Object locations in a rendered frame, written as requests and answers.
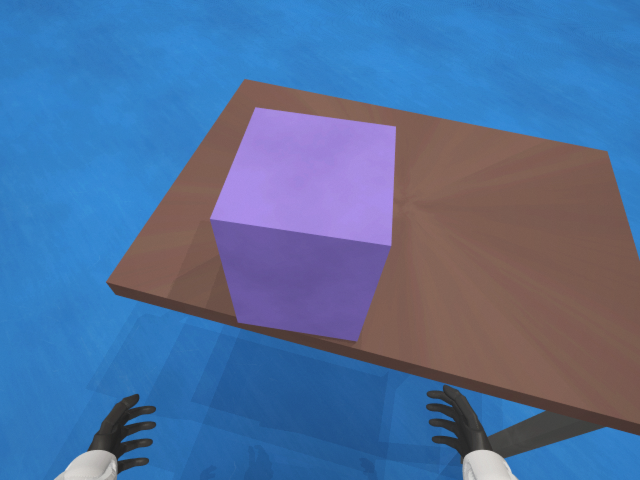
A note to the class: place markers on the left robot hand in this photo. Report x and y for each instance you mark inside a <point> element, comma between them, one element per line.
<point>113,431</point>

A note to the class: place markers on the table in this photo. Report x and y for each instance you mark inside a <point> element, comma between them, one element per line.
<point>512,270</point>

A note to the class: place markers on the carton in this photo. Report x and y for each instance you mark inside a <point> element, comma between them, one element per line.
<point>303,223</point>

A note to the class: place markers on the right robot forearm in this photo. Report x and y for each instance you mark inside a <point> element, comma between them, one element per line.
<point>486,465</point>

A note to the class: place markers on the left robot forearm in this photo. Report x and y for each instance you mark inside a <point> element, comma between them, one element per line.
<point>91,465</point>

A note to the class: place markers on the right robot hand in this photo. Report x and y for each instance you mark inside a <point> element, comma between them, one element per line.
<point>468,429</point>

